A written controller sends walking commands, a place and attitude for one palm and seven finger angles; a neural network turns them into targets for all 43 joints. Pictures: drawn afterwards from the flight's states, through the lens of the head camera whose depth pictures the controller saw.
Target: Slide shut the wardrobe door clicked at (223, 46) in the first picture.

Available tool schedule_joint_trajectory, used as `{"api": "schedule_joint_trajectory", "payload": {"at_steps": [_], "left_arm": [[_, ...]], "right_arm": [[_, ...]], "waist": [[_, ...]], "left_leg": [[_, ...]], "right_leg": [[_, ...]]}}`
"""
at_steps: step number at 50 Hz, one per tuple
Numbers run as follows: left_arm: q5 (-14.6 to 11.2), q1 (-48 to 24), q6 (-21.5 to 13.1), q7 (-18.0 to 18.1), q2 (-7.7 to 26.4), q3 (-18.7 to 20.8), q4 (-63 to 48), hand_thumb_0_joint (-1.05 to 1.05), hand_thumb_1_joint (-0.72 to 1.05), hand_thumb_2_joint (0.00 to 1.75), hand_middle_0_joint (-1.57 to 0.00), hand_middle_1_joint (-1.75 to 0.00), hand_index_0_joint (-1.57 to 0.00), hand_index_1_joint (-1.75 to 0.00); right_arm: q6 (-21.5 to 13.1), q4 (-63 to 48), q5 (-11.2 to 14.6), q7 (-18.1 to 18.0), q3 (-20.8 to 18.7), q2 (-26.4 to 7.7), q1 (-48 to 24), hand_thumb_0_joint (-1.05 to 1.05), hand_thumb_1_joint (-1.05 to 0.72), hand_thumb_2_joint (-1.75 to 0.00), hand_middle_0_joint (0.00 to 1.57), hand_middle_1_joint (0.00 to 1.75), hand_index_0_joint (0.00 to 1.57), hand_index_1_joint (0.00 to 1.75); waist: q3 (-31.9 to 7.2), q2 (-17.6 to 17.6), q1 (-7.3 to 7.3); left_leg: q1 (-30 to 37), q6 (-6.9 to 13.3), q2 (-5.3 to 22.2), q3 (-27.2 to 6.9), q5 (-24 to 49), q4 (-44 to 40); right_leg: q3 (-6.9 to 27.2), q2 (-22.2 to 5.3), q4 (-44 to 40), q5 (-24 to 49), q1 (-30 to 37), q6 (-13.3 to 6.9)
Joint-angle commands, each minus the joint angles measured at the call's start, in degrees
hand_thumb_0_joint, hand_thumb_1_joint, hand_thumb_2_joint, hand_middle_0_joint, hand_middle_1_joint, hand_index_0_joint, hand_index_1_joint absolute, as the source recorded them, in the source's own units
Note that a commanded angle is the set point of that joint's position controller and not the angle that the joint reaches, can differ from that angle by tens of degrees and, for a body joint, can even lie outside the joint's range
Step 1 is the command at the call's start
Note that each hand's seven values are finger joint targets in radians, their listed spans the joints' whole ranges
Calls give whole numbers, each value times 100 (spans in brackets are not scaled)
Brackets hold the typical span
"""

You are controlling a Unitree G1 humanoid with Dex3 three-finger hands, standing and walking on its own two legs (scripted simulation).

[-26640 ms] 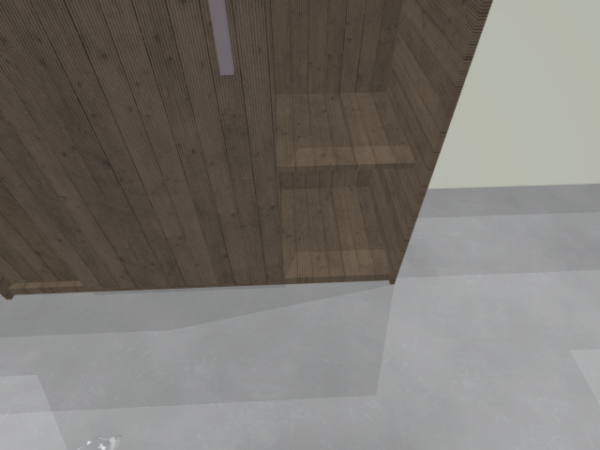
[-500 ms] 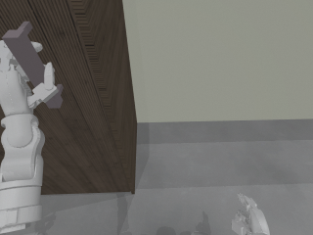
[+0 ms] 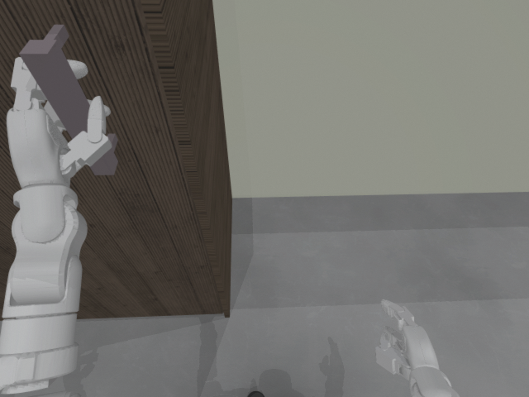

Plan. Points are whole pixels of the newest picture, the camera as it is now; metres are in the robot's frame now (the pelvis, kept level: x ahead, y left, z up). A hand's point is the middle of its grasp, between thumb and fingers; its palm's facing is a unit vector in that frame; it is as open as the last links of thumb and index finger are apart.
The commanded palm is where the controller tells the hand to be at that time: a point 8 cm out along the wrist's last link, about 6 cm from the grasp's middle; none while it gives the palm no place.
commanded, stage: stop walking and hold the door there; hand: left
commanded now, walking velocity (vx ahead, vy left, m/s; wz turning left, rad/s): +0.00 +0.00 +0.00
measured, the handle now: (84, 106) +0.39 +0.26 +0.22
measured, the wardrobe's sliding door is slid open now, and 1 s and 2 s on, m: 0.00 0.00 0.00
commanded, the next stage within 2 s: loosen the grip on the handle in 0.18 s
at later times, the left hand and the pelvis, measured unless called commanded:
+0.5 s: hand (82, 130) +0.35 +0.24 +0.22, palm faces +0.49 -0.87 -0.10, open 9.3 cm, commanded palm +0.31 +0.27 +0.20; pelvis -0.01 -0.05 -0.01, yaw +3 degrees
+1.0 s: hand (82, 130) +0.35 +0.25 +0.22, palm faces +0.46 -0.88 -0.14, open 14.6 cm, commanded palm +0.31 +0.29 +0.22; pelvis +0.03 -0.08 -0.02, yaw +1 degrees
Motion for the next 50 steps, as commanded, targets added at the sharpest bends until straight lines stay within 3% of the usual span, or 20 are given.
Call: {"api": "schedule_joint_trajectory", "payload": {"at_steps": [1,8,13,14,15,16,17,18,21,23,26,30,33,34,35,38,42,43,47,50], "left_arm": [[154,-1711,-696,-143,906,-17,-1395,0,90,90,-45,-140,-45,-140],[217,-1628,-732,-77,1169,99,-990,0,90,90,-45,-140,-45,-140],[232,-1369,-743,-89,1246,191,-771,0,90,90,-45,-140,-45,-140],[1195,-6812,-904,-135,5644,3427,-849,0,90,90,-45,-140,-45,-140],[981,-4552,-71,-644,1521,943,3011,0,78,84,-45,-140,-45,-140],[229,-3518,-188,-912,1239,1283,1615,0,66,78,-45,-140,-45,-140],[-171,-3381,-316,-1175,1344,1326,971,0,54,73,-45,-140,-45,-140],[-247,-2838,-339,-1193,1506,1538,1344,0,42,67,-45,-140,-45,-140],[-32,-2884,-538,-837,1296,738,1494,0,5,49,-45,-140,-45,-140],[194,-3172,-769,-584,1349,559,1557,0,-19,37,-45,-140,-45,-140],[287,-3369,-1093,-630,1787,635,1834,0,-55,20,-42,-137,-42,-137],[190,-3629,-1359,-905,2257,859,1932,0,-55,20,-37,-130,-37,-130],[32,-3474,-1281,-1060,2407,1059,2122,0,-55,20,-33,-125,-33,-125],[-67,-3746,-1279,-1075,3003,1530,1344,0,-55,20,-32,-123,-32,-123],[-69,-3879,-1193,-1084,3035,1557,1452,0,-55,20,-30,-122,-30,-122],[-296,-2983,-972,-1188,2973,1930,1628,0,-55,20,-26,-117,-26,-117],[-405,-2440,-697,-1390,2752,1982,965,0,-55,20,-25,-115,-25,-115],[-469,-2196,-634,-1430,2717,2059,837,0,-55,20,-25,-115,-25,-115],[-562,-1731,-427,-1457,2506,2059,538,0,-55,20,-25,-115,-25,-115],[-536,-1930,-361,-1379,2837,2316,614,0,-55,20,-25,-115,-25,-115]], "right_arm": [[-207,-786,39,-149,-298,-695,-238,0,-90,-90,20,30,20,30],[-243,-694,-47,-281,-261,-762,-113,0,-90,-90,20,30,20,30],[-270,-639,-24,-279,-270,-768,-12,0,-90,-90,20,30,20,30],[-400,-785,1,-117,-402,-974,238,0,-90,-90,20,30,20,30],[-704,-232,-328,-41,-532,-749,201,0,-90,-90,20,30,20,30],[-838,-389,40,-62,-665,-1069,644,0,-90,-90,20,30,20,30],[-848,-287,-57,-100,-648,-1129,585,0,-90,-90,20,30,20,30],[-828,-183,-75,-132,-597,-999,614,0,-90,-90,20,30,20,30],[-814,-370,-7,-156,-346,-971,285,0,-90,-90,20,30,20,30],[-816,-367,7,-172,-320,-995,265,0,-90,-90,20,30,20,30],[-824,-341,19,-196,-327,-1022,255,0,-90,-90,20,30,20,30],[-788,-319,43,-187,-380,-966,305,0,-90,-90,20,30,20,30],[-684,-289,69,-183,-419,-947,340,0,-90,-90,20,30,20,30],[-661,-382,86,-187,-439,-966,155,0,-90,-90,20,30,20,30],[-618,-312,64,-205,-431,-911,140,0,-90,-90,20,30,20,30],[-541,-255,85,-226,-442,-943,269,0,-90,-90,20,30,20,30],[-498,-306,122,-265,-441,-957,445,0,-90,-90,20,30,20,30],[-492,-380,114,-277,-437,-971,451,0,-90,-90,20,30,20,30],[-505,-486,143,-355,-432,-930,429,0,-90,-90,20,30,20,30],[-479,-447,123,-436,-404,-928,460,0,-90,-90,20,30,20,30]], "waist": [[-2433,115,-139],[-2092,609,-113],[-2119,360,-131],[-856,-1299,-46],[-2993,-544,-332],[-3892,47,-83],[-4254,827,0],[-3881,1856,148],[-1804,497,-78],[-1371,-465,-256],[-1361,-528,-250],[-1675,244,-199],[-1700,184,-183],[-2189,559,-19],[-2193,605,-78],[-2347,-72,-18],[-2814,108,37],[-2877,-120,72],[-2705,-66,82],[-2656,-34,35]], "left_leg": [[1486,-737,1637,-1733,343,-273],[1419,-691,1756,-1901,-267,-951],[1312,-555,1635,-1697,134,-617],[-43,262,1542,-1294,346,334],[983,-222,626,-728,2432,345],[2323,-692,833,-1288,3584,683],[3327,-852,1003,-1684,3488,629],[3227,-869,843,-1489,2720,517],[1060,-218,662,-1220,-889,208],[425,-41,638,-1192,-1685,243],[-52,-20,530,-922,-1615,627],[-549,-84,487,-766,-1321,1160],[-1054,-195,566,-834,-1305,1471],[-1039,-216,596,-874,-1172,1552],[-1167,-250,621,-901,-1110,1613],[-1416,-251,628,-931,-766,1749],[-990,-173,581,-826,255,1720],[-946,-160,574,-792,402,1760],[-418,-99,552,-738,725,1576],[-362,-85,560,-745,698,1535]], "right_leg": [[598,-482,-20,-268,-238,-107],[590,-424,35,-400,-530,15],[688,-551,-197,-58,-327,-19],[1029,-780,-326,57,-1139,167],[7,-170,561,2170,-622,-219],[-185,-35,669,1385,-1077,-123],[-4,15,622,424,-1672,-13],[139,-8,558,-208,-1793,-64],[152,-122,132,-611,-1571,-11],[293,-196,-5,-1266,-1643,49],[649,-284,-123,-2047,-1647,109],[1267,-528,-137,-2163,-1403,141],[1747,-847,-214,-2107,-1217,291],[1994,-999,-190,-1919,-800,314],[2110,-1098,-133,-1601,-654,350],[2118,-1212,262,423,-172,566],[1639,-1042,929,3322,138,760],[1597,-1016,1005,3730,203,858],[1036,-714,995,3375,-285,730],[1013,-666,930,3004,-417,704]]}}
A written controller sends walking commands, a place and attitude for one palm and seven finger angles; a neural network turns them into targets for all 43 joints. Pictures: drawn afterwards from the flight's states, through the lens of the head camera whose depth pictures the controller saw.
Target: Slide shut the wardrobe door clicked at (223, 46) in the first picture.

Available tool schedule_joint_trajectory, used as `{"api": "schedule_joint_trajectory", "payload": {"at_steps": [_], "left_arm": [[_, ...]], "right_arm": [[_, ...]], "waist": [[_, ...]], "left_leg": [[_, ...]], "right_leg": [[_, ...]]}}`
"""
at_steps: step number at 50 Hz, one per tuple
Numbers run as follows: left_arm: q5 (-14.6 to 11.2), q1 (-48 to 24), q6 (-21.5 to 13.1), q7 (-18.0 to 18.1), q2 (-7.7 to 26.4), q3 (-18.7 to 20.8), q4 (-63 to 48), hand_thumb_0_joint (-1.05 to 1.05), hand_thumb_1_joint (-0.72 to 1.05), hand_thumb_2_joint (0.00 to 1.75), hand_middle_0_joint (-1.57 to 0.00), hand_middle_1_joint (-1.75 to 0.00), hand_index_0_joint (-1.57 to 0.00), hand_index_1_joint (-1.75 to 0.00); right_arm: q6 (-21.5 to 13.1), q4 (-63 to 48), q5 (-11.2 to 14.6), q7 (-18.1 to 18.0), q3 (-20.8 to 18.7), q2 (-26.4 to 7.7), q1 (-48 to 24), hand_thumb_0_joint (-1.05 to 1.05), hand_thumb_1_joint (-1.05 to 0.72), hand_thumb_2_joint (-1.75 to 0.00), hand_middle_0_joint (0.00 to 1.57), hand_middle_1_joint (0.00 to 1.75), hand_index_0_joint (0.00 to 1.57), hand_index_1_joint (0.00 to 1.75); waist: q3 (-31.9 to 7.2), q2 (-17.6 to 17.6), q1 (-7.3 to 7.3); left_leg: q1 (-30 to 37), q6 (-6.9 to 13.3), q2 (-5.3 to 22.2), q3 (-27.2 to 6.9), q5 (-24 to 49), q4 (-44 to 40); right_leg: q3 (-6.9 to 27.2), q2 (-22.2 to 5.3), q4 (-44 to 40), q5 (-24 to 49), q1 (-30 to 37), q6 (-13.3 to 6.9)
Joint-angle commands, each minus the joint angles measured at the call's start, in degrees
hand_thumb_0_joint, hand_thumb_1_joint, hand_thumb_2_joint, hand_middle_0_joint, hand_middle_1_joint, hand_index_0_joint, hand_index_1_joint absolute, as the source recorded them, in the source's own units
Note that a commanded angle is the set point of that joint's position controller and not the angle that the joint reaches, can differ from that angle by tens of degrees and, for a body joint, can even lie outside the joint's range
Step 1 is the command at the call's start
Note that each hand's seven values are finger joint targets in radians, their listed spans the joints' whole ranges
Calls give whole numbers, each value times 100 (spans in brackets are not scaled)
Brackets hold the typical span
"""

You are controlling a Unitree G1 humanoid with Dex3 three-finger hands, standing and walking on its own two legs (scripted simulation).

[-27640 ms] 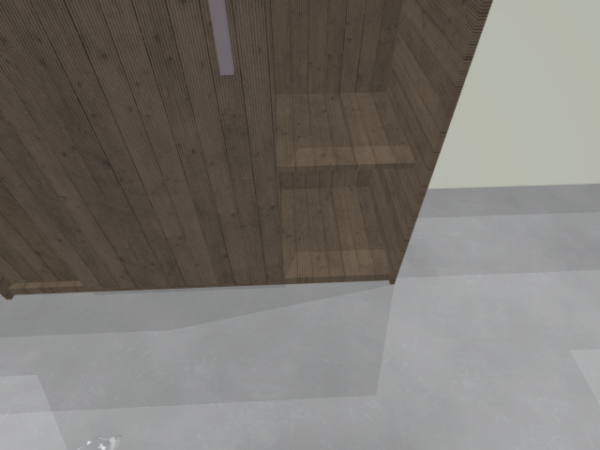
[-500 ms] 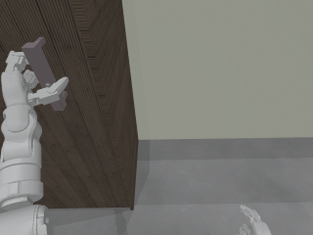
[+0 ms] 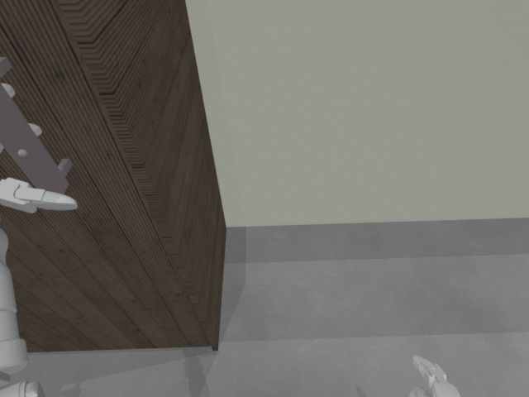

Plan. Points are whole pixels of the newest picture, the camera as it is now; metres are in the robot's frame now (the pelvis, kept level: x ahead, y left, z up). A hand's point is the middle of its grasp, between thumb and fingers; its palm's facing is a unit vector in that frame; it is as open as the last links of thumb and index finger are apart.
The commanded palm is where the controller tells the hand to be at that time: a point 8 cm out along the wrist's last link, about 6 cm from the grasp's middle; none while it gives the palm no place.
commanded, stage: slip the hand off the handle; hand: left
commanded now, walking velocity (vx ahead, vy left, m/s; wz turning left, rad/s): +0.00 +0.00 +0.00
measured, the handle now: (29, 132) +0.36 +0.33 +0.24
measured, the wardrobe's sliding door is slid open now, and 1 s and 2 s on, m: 0.00 0.00 0.00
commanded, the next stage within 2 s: relax the arm and regain balance in 1.98 s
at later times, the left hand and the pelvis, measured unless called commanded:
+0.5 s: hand out of the picture +0.31 +0.39 +0.23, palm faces +0.46 -0.88 -0.14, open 14.7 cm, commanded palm +0.27 +0.42 +0.24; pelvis -0.02 +0.04 +0.00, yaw +1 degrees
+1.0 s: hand out of the picture +0.24 +0.40 +0.23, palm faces +0.47 -0.88 -0.10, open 14.7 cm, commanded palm +0.19 +0.42 +0.24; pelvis -0.03 +0.09 +0.00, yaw +2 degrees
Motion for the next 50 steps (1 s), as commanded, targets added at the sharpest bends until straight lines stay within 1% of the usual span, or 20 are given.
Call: {"api": "schedule_joint_trajectory", "payload": {"at_steps": [1,5,7,8,9,11,13,15,20,22,23,26,28,30,34,37,40,47,48,50], "left_arm": [[-1,-1734,-159,168,2210,780,-990,0,-55,20,-25,-115,-25,-115],[-39,-1552,-146,159,2392,982,-818,0,-55,20,-25,-115,-25,-115],[9,-1750,-172,114,2449,891,-767,0,-55,20,-25,-115,-25,-115],[32,-1880,-238,94,2425,837,-908,0,-55,20,-25,-115,-25,-115],[75,-1897,-291,73,2446,789,-988,0,-55,20,-25,-115,-25,-115],[137,-2067,-390,-9,2206,404,-984,0,-55,20,-25,-115,-25,-115],[98,-2177,-438,-111,2082,206,-656,0,-55,20,-25,-115,-25,-115],[59,-2305,-472,-178,2275,285,-449,0,-55,20,-25,-115,-25,-115],[36,-2655,-599,-148,2384,255,-477,0,-55,20,-25,-115,-25,-115],[60,-2529,-619,-95,2485,367,-220,0,-55,20,-25,-115,-25,-115],[44,-2399,-634,-84,2538,445,-99,0,-55,20,-25,-115,-25,-115],[59,-2611,-664,-73,2456,325,-238,0,-55,20,-25,-115,-25,-115],[43,-2342,-664,-33,2522,462,-395,0,-55,20,-25,-115,-25,-115],[-37,-1820,-648,-15,2137,332,-785,0,-55,20,-25,-115,-25,-115],[-131,-1100,-513,40,1948,417,-1355,0,-55,20,-25,-115,-25,-115],[-144,-1113,-373,152,1819,372,-1934,0,-55,20,-25,-115,-25,-115],[-82,-1137,-242,308,1463,65,-2513,0,-55,20,-25,-115,-25,-115],[60,-978,70,473,927,-435,-2897,0,-55,20,-25,-115,-25,-115],[68,-939,97,502,988,-351,-3015,0,-55,20,-25,-115,-25,-115],[77,-889,152,519,796,-506,-3234,0,-55,20,-25,-115,-25,-115]], "right_arm": [[-296,-872,-30,-133,-222,-678,-420,0,-90,-90,20,30,20,30],[-211,-939,-17,-146,-181,-644,-461,0,-90,-90,20,30,20,30],[-197,-962,-1,-161,-161,-640,-482,0,-90,-90,20,30,20,30],[-194,-988,-7,-167,-173,-638,-492,0,-90,-90,20,30,20,30],[-202,-1016,-8,-163,-169,-644,-504,0,-90,-90,20,30,20,30],[-247,-1022,-3,-173,-144,-635,-488,0,-90,-90,20,30,20,30],[-286,-976,6,-222,-135,-680,-430,0,-90,-90,20,30,20,30],[-312,-932,14,-262,-127,-730,-424,0,-90,-90,20,30,20,30],[-429,-898,0,-301,-104,-727,-434,0,-90,-90,20,30,20,30],[-478,-853,-12,-297,-93,-753,-371,0,-90,-90,20,30,20,30],[-474,-835,-15,-301,-93,-778,-337,0,-90,-90,20,30,20,30],[-554,-865,-22,-305,-84,-782,-358,0,-90,-90,20,30,20,30],[-584,-891,-50,-295,-93,-798,-337,0,-90,-90,20,30,20,30],[-643,-1000,-53,-243,-101,-746,-413,0,-90,-90,20,30,20,30],[-682,-1060,-54,-192,-71,-725,-532,0,-90,-90,20,30,20,30],[-744,-1066,-65,-210,-58,-688,-669,0,-90,-90,20,30,20,30],[-803,-1073,-95,-222,-16,-624,-769,0,-90,-90,20,30,20,30],[-817,-1008,-111,-256,50,-538,-875,0,-90,-90,20,30,20,30],[-804,-1001,-119,-258,59,-529,-864,0,-90,-90,20,30,20,30],[-795,-1041,-118,-246,76,-488,-962,0,-90,-90,20,30,20,30]], "waist": [[-1508,-95,-5],[-1504,-171,39],[-1407,121,-3],[-1515,121,-31],[-1595,341,-23],[-1477,623,-108],[-1108,277,-228],[-1093,212,-213],[-1312,611,-139],[-1151,548,-114],[-1071,323,-89],[-1126,599,-109],[-1284,529,2],[-1403,546,84],[-1177,358,167],[-990,570,154],[-982,679,126],[-642,545,82],[-637,381,124],[-686,520,124]], "left_leg": [[776,53,194,-348,1598,-62],[578,36,209,-384,1474,-83],[705,42,205,-384,1446,-153],[793,48,235,-381,1491,-104],[910,62,214,-382,1524,-117],[1253,95,209,-429,1555,-180],[1157,116,252,-495,1236,-184],[1054,121,235,-547,1022,-271],[1331,115,247,-686,913,-412],[1365,108,280,-793,756,-525],[1258,112,303,-804,668,-555],[1518,86,323,-954,441,-735],[1598,55,357,-1052,425,-820],[1878,15,391,-1132,619,-876],[1872,-59,444,-1208,629,-1018],[1997,-147,496,-1386,294,-1186],[2185,-215,543,-1570,23,-1301],[2170,-352,571,-1862,-933,-1597],[2101,-346,550,-1837,-945,-1618],[2207,-365,529,-1821,-941,-1614]], "right_leg": [[1033,-1040,-494,3890,569,937],[1137,-1088,-526,3854,711,976],[1017,-992,-585,3378,501,865],[1074,-995,-588,3352,516,882],[1043,-956,-582,3272,461,849],[812,-789,-622,2635,61,667],[860,-771,-794,2041,-212,679],[828,-753,-856,1678,-211,625],[666,-661,-897,1029,-293,366],[552,-607,-913,783,-451,306],[552,-606,-954,719,-419,314],[421,-560,-890,605,-607,275],[371,-550,-873,621,-489,243],[315,-532,-817,744,-472,229],[242,-511,-819,780,-440,242],[194,-516,-762,688,-598,256],[198,-534,-711,634,-663,280],[185,-576,-694,383,-652,309],[185,-559,-740,408,-519,289],[184,-571,-739,411,-490,296]]}}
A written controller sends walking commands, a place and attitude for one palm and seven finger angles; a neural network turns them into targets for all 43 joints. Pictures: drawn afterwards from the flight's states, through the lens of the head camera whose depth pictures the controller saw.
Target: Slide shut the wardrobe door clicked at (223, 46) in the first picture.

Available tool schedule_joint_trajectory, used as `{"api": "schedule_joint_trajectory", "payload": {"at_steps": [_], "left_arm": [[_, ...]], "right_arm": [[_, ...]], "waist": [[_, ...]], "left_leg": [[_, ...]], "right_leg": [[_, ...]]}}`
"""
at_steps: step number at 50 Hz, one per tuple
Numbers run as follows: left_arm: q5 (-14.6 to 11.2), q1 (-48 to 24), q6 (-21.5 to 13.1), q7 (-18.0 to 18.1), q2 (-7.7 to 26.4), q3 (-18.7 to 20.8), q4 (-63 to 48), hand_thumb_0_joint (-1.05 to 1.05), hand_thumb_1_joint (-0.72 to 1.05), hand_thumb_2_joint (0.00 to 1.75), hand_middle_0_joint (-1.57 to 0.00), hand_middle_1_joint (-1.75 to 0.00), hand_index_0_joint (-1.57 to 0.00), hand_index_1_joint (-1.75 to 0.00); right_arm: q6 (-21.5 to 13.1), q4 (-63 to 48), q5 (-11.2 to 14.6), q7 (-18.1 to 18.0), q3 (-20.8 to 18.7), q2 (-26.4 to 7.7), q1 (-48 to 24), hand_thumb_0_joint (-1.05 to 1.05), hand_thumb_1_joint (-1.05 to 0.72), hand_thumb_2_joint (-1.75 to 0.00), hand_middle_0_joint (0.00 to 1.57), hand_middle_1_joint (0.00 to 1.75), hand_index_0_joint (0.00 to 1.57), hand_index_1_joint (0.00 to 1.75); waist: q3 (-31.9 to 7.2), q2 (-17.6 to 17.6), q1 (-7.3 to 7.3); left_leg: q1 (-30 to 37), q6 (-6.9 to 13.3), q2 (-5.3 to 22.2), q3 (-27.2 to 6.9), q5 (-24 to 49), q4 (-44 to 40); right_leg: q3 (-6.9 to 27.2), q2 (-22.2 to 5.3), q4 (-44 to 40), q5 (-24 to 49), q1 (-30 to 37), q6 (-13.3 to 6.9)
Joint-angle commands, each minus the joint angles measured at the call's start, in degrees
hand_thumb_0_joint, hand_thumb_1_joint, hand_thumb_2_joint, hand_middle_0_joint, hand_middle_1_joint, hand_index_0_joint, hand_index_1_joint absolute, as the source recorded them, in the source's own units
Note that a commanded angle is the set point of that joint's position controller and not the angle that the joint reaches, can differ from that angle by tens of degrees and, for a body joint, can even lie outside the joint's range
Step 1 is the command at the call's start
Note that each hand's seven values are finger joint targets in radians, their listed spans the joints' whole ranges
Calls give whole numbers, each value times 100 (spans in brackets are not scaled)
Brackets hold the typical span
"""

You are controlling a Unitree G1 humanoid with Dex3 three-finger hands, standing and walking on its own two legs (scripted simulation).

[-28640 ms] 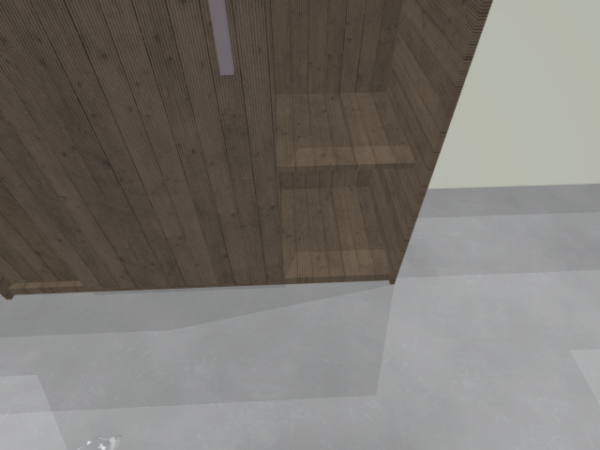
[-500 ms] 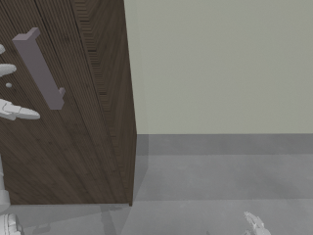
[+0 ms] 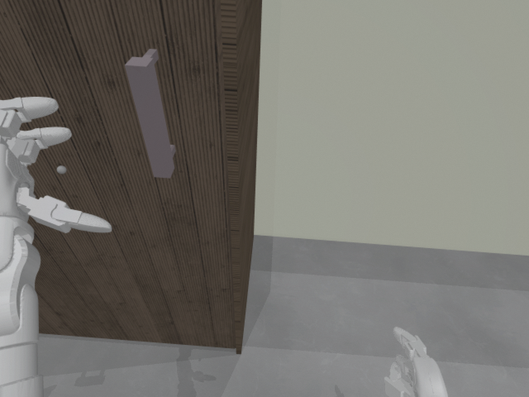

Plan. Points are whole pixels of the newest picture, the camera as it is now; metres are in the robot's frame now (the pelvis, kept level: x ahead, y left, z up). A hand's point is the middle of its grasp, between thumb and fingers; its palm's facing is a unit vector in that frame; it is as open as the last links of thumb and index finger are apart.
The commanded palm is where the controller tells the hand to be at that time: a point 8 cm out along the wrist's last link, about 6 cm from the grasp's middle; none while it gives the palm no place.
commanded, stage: slip the hand off the handle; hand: left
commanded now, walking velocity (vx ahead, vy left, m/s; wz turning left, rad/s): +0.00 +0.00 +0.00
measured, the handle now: (158, 116) +0.41 +0.22 +0.23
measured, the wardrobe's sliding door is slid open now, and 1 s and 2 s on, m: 0.00 0.00 0.00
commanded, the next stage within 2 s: relax the arm and regain balance in 0.98 s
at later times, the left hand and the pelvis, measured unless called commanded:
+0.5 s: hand (42, 192) +0.24 +0.29 +0.23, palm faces +0.42 -0.90 -0.08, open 14.7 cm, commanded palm +0.19 +0.32 +0.23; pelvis +0.00 +0.04 +0.00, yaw +0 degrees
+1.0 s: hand (3, 162) +0.28 +0.36 +0.23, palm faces +0.37 -0.93 -0.02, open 14.7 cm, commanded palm +0.27 +0.38 +0.23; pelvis -0.03 +0.16 -0.03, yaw +7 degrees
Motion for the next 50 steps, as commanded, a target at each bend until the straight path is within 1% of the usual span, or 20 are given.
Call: {"api": "schedule_joint_trajectory", "payload": {"at_steps": [1,6,8,10,12,14,16,19,20,23,27,28,30,32,33,36,37,40,47,50], "left_arm": [[32,-1678,-220,77,1282,229,-1567,0,-55,20,-25,-115,-25,-115],[73,-1314,-100,161,1010,81,-2125,0,-55,20,-25,-115,-25,-115],[79,-980,-49,224,966,118,-2208,0,-55,20,-25,-115,-25,-115],[79,-714,15,279,701,-58,-2560,0,-55,20,-25,-115,-25,-115],[108,-421,102,338,808,77,-2806,0,-55,20,-25,-115,-25,-115],[143,-645,161,423,610,-142,-2937,0,-55,20,-25,-115,-25,-115],[185,-696,202,504,681,-72,-2858,0,-55,20,-25,-115,-25,-115],[279,-674,240,617,410,-327,-2952,0,-55,20,-25,-115,-25,-115],[292,-635,242,642,377,-362,-3132,0,-55,20,-25,-115,-25,-115],[398,-603,317,693,258,-550,-3077,0,-55,20,-25,-115,-25,-115],[497,-678,383,833,67,-784,-3362,0,-55,20,-25,-115,-25,-115],[543,-645,415,905,78,-788,-3284,0,-55,20,-25,-115,-25,-115],[591,-650,454,1007,-74,-938,-3341,0,-55,20,-25,-115,-25,-115],[656,-660,532,1130,-109,-973,-3253,0,-55,20,-25,-115,-25,-115],[707,-742,578,1206,-9,-919,-3121,0,-55,20,-25,-115,-25,-115],[860,-1686,656,1359,-127,-1138,-2808,0,-55,20,-25,-115,-25,-115],[900,-1915,671,1410,-35,-1098,-2672,0,-55,20,-25,-115,-25,-115],[1033,-2483,665,1398,-323,-1549,-2361,0,-55,20,-25,-115,-25,-115],[1169,-4119,892,1376,-593,-2061,-722,0,-55,20,-25,-115,-25,-115],[1287,-4891,951,1534,-1308,-2569,-691,0,-55,20,-25,-115,-25,-115]], "right_arm": [[-303,-882,-36,-46,-245,-683,-702,0,-90,-90,20,30,20,30],[-243,-968,-61,5,-183,-599,-893,0,-90,-90,20,30,20,30],[-230,-939,-76,26,-164,-592,-907,0,-90,-90,20,30,20,30],[-225,-1012,-93,67,-158,-561,-961,0,-90,-90,20,30,20,30],[-189,-1029,-115,86,-170,-573,-990,0,-90,-90,20,30,20,30],[-161,-1021,-116,95,-135,-556,-1051,0,-90,-90,20,30,20,30],[-135,-953,-125,62,-154,-570,-1055,0,-90,-90,20,30,20,30],[-145,-967,-133,68,-148,-553,-1085,0,-90,-90,20,30,20,30],[-149,-979,-144,84,-169,-544,-1089,0,-90,-90,20,30,20,30],[-125,-953,-158,105,-166,-554,-1077,0,-90,-90,20,30,20,30],[-93,-1004,-176,157,-190,-536,-1139,0,-90,-90,20,30,20,30],[-81,-985,-169,168,-178,-542,-1146,0,-90,-90,20,30,20,30],[-53,-1005,-182,206,-201,-538,-1145,0,-90,-90,20,30,20,30],[5,-997,-194,220,-199,-538,-1191,0,-90,-90,20,30,20,30],[55,-951,-198,214,-187,-572,-1192,0,-90,-90,20,30,20,30],[156,-894,-195,185,-168,-576,-1251,0,-90,-90,20,30,20,30],[180,-871,-200,158,-193,-616,-1270,0,-90,-90,20,30,20,30],[222,-839,-210,135,-188,-611,-1245,0,-90,-90,20,30,20,30],[467,-615,-128,73,-211,-724,-1255,0,-90,-90,20,30,20,30],[528,-587,-145,231,-337,-685,-1267,0,-90,-90,20,30,20,30]], "waist": [[-891,470,-106],[-832,611,-41],[-704,394,9],[-782,492,35],[-837,436,70],[-711,419,14],[-595,411,13],[-561,353,5],[-731,438,33],[-725,206,40],[-798,382,52],[-656,172,81],[-632,298,80],[-528,141,75],[-512,154,106],[-475,315,-24],[-514,85,-59],[-723,49,-122],[-522,-298,-232],[-725,-214,-226]], "left_leg": [[1632,-911,1056,-1872,-1414,-1155],[1702,-980,1043,-1859,-1329,-1208],[1622,-1012,1062,-1884,-1339,-1250],[1729,-1047,1056,-1905,-1137,-1238],[1771,-1090,1074,-1899,-896,-1227],[1710,-1129,1092,-1957,-1099,-1280],[1645,-1137,1100,-2000,-1500,-1351],[1648,-1162,1083,-2020,-1402,-1348],[1780,-1179,1094,-2039,-1300,-1322],[1823,-1248,1162,-2183,-1395,-1371],[1942,-1323,1209,-2326,-1453,-1420],[1828,-1366,1255,-2442,-1602,-1501],[1832,-1378,1251,-2456,-1648,-1517],[1726,-1372,1247,-2493,-1946,-1559],[1625,-1394,1231,-2519,-2141,-1606],[1639,-1383,1247,-2684,-2516,-1564],[1669,-1349,1255,-2762,-2547,-1515],[1906,-1406,1292,-2954,-2432,-1427],[1656,-1515,1260,-3261,-2478,-1143],[1833,-1762,1343,-3684,-2349,-1129]], "right_leg": [[186,-54,-360,41,-1031,-146],[180,-37,-347,130,-894,-153],[174,-15,-355,146,-843,-149],[169,-27,-324,248,-800,-144],[171,-17,-318,339,-759,-142],[164,-27,-281,255,-817,-122],[208,-39,-281,91,-878,-112],[217,-51,-252,141,-860,-118],[225,-56,-236,194,-840,-115],[267,-49,-161,175,-890,-76],[335,-96,-31,170,-964,-57],[355,-70,44,135,-989,-45],[386,-96,94,110,-1007,-47],[406,-111,120,55,-1019,-41],[424,-95,141,39,-1001,-41],[482,-117,303,-51,-1204,-44],[517,-102,332,-103,-1295,-38],[589,-116,559,-52,-1539,-6],[703,-172,1192,20,-2176,-10],[796,-268,1744,148,-2608,59]]}}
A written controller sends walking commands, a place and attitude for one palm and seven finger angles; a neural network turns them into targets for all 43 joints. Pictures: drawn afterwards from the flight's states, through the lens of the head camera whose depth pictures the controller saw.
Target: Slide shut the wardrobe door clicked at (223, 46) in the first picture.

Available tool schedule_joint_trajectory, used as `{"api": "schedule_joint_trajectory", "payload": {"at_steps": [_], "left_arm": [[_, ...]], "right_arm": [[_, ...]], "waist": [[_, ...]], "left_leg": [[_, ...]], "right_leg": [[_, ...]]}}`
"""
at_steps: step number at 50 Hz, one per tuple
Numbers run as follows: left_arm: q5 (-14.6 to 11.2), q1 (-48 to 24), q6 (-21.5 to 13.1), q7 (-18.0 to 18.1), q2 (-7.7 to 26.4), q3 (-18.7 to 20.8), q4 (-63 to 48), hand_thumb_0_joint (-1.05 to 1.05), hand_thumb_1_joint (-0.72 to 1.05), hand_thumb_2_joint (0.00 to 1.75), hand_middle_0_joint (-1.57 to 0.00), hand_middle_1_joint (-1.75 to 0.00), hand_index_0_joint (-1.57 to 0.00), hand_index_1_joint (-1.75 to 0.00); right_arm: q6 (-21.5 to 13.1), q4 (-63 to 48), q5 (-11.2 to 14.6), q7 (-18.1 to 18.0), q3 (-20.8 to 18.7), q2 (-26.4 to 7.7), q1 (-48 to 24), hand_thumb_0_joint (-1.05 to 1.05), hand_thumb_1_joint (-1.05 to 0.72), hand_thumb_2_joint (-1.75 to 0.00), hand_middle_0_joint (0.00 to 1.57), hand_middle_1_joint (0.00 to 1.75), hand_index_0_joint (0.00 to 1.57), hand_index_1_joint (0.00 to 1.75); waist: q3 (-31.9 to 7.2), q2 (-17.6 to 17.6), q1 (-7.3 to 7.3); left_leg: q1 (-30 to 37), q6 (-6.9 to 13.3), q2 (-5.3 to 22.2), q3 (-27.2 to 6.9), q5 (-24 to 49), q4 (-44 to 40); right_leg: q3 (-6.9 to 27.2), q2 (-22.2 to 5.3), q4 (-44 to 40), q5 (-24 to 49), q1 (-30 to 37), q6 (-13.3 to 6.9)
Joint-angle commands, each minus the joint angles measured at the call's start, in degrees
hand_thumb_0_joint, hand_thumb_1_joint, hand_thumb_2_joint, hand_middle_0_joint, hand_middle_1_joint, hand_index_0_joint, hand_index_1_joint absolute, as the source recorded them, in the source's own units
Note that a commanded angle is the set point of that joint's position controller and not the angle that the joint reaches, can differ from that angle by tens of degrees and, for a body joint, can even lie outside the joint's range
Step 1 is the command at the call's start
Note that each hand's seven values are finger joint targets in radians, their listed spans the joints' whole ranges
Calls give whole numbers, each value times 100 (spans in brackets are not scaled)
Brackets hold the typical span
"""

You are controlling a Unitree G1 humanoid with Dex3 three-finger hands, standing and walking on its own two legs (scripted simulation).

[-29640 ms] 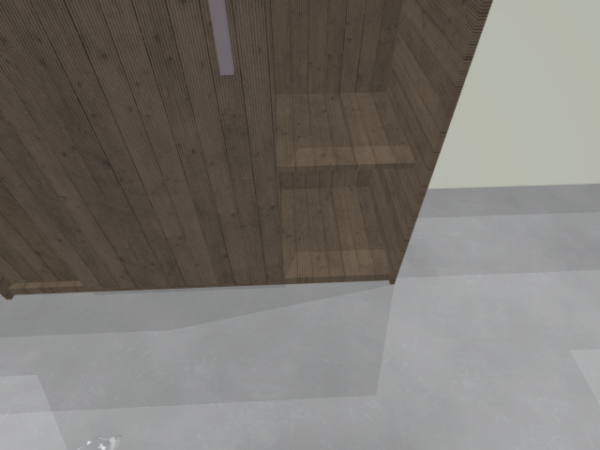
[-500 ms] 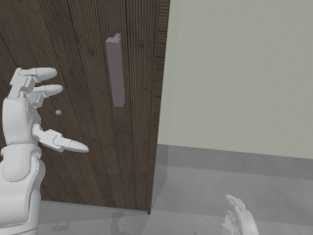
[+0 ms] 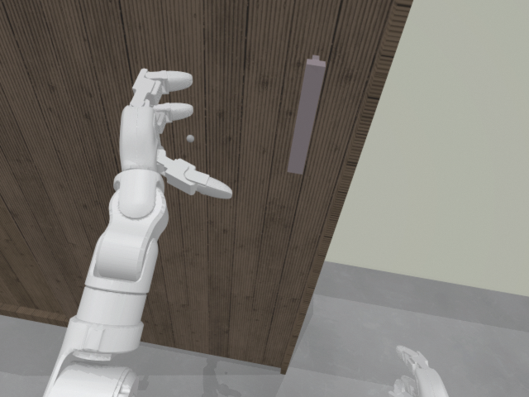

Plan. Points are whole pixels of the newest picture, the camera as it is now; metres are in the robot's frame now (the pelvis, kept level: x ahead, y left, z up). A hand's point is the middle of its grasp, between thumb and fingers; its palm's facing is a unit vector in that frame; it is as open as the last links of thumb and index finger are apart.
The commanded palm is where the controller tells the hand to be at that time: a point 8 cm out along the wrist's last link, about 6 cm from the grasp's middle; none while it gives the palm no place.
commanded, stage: relax the arm and regain balance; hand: left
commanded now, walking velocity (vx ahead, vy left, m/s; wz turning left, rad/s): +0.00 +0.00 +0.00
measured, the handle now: (305, 115) +0.45 +0.01 +0.27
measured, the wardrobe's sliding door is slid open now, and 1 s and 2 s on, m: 0.00 0.00 0.00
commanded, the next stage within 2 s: none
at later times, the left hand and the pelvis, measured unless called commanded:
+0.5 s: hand out of the picture -0.14 +0.61 -0.22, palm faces -0.08 -0.89 -0.44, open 16.6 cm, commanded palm none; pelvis -0.02 +0.31 -0.05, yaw -6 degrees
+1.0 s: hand out of the picture +0.00 +0.79 -0.16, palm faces -0.06 -0.92 -0.39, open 16.4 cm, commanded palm none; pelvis -0.15 +0.56 -0.02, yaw -6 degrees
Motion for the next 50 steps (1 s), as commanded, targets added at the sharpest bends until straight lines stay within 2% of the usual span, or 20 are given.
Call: {"api": "schedule_joint_trajectory", "payload": {"at_steps": [1,4,6,7,8,9,11,13,15,17,18,19,20,22,24,27,41,44,48,50], "left_arm": [[311,-3417,-251,213,-282,-546,-880,0,-55,20,-25,-115,-25,-115],[553,-3755,-199,504,-869,-901,-522,0,-55,20,-25,-115,-25,-115],[-628,3797,104,-283,815,130,2455,0,-50,30,-15,-30,-15,-30],[-232,3298,111,-320,1087,238,2018,0,-50,30,-15,-30,-15,-30],[577,1689,-865,-485,1241,-130,2262,0,-50,30,-15,-30,-15,-30],[396,1375,-1205,-450,556,-330,1966,0,-50,30,-15,-30,-15,-30],[829,1876,-969,-417,-100,-472,1778,0,-50,30,-15,-30,-15,-30],[-36,3427,-794,-729,502,210,2496,0,-50,30,-15,-30,-15,-30],[438,3294,-951,-755,895,284,3393,0,-50,30,-15,-30,-15,-30],[52,7903,-844,-903,1531,798,5363,0,-50,30,-15,-30,-15,-30],[-281,9124,-994,-874,2258,1163,5837,0,-50,30,-15,-30,-15,-30],[39,5973,-1195,-966,887,807,5173,0,-50,30,-15,-30,-15,-30],[490,3158,-1557,-882,706,704,3899,0,-50,30,-15,-30,-15,-30],[98,3272,-1396,-765,1307,513,4576,0,-50,30,-15,-30,-15,-30],[266,3155,-1486,-570,1170,508,4609,0,-50,30,-15,-30,-15,-30],[181,4784,-1149,-830,1364,313,5268,0,-50,30,-15,-30,-15,-30],[-59,7186,-1181,-770,945,642,6062,0,-50,30,-15,-30,-15,-30],[314,2023,-1514,-612,901,292,4023,0,-50,30,-15,-30,-15,-30],[214,2903,-1320,-942,600,141,4472,0,-50,30,-15,-30,-15,-30],[75,3461,-1105,-879,694,186,4370,0,-50,30,-15,-30,-15,-30]], "right_arm": [[-232,-874,-45,149,-389,-530,-1178,0,-90,-90,20,30,20,30],[-157,-757,-85,450,-543,-468,-1227,0,-90,-90,20,30,20,30],[344,-825,-97,723,-1382,-2208,584,0,-90,-90,20,30,20,30],[758,-1188,636,861,-1234,-1821,-498,0,-90,-90,20,30,20,30],[112,-931,670,758,-1066,-1712,-26,0,-90,-90,20,30,20,30],[151,-977,-119,789,-1117,-1311,259,0,-90,-90,20,30,20,30],[-249,-1125,-74,599,-880,-1585,774,0,-90,-90,20,30,20,30],[641,-491,-120,867,-690,-1407,72,0,-90,-90,20,30,20,30],[511,-124,-312,561,-659,-451,1172,0,-90,-90,20,30,20,30],[765,-371,-209,197,-873,-1186,-1277,0,-90,-90,20,30,20,30],[780,-431,163,140,-873,-979,-2098,0,-90,-90,20,30,20,30],[559,-1039,-166,-65,-965,-59,-1479,0,-90,-90,20,30,20,30],[475,-1087,-204,14,-1090,-803,-283,0,-90,-90,20,30,20,30],[416,-457,-128,365,-491,-577,2019,0,-90,-90,20,30,20,30],[378,1105,-77,620,-522,16,3195,0,-90,-90,20,30,20,30],[211,997,-283,130,-700,-1010,2513,0,-90,-90,20,30,20,30],[346,648,-40,193,-935,-282,42,0,-90,-90,20,30,20,30],[549,582,-231,417,-1012,-15,2787,0,-90,-90,20,30,20,30],[361,943,-343,556,-786,197,2866,0,-90,-90,20,30,20,30],[223,212,-424,383,-729,-612,1342,0,-90,-90,20,30,20,30]], "waist": [[-983,-565,-81],[-811,-927,-38],[666,-11,587],[328,-2383,766],[-362,-4763,-538],[-178,-115,-1897],[799,3279,-1775],[450,4616,-452],[1911,-918,-486],[1645,3390,1869],[970,-559,2810],[-77,-5166,793],[-856,-1780,-1013],[-872,2033,-2147],[740,1499,-1866],[-1303,1903,-494],[114,-786,1255],[-68,-597,-1798],[633,1414,-1336],[518,2635,-349]], "left_leg": [[1340,-1112,2250,-3742,-2115,-1397],[1233,-1266,2305,-3908,-1897,-1395],[-1729,-5752,949,-1215,5196,2494],[-2237,-5242,1237,-3028,-3215,9671],[-2706,4188,2728,-5330,-8516,11171],[-484,6214,2743,-4332,-4565,1821],[-2658,-9862,1870,-4058,3450,-1596],[-4000,3518,1670,-3390,-3482,-2451],[-3092,-2317,1137,-4406,-2551,-2907],[-4332,-5757,-332,20,2702,-1720],[-5287,-2743,-787,159,-1883,5662],[-3883,4115,815,-3999,-7568,13177],[-2640,4949,1570,-5241,-5252,10287],[1121,-5289,2470,-3923,3707,2573],[-274,3708,1518,-601,405,-1757],[2788,-43,2545,-2627,10652,238],[-687,-1835,797,-1076,4097,654],[-528,543,1523,-2891,-1856,6214],[99,416,1264,-728,1860,-590],[-1959,1547,2842,-4678,-1230,-2226]], "right_leg": [[305,-229,768,67,-1807,89],[357,-356,1166,216,-1880,159],[-965,-1109,396,-4303,-921,-549],[1474,-3809,316,-2839,-3201,-1576],[3852,-5101,966,1329,-4150,-1280],[286,-1991,1053,2450,-3344,1045],[714,898,5805,-1047,-3745,660],[-573,1489,7906,-2972,-1843,634],[158,1241,6877,-1153,-2845,263],[-2082,1138,1636,-4094,2354,8],[-259,-1663,-2304,-3405,3552,-1425],[3832,-3135,-704,563,-803,-2077],[2767,-3106,-726,2146,-1670,-1174],[1596,-1548,1181,-306,-4407,24],[374,83,2574,-1843,-1690,-155],[108,735,4855,-2800,-2997,314],[-468,-307,-2505,-796,2328,-976],[1546,-2606,-1465,1059,-1448,-1645],[-92,228,2621,-2049,-1524,-163],[795,412,3923,-1974,-1121,41]]}}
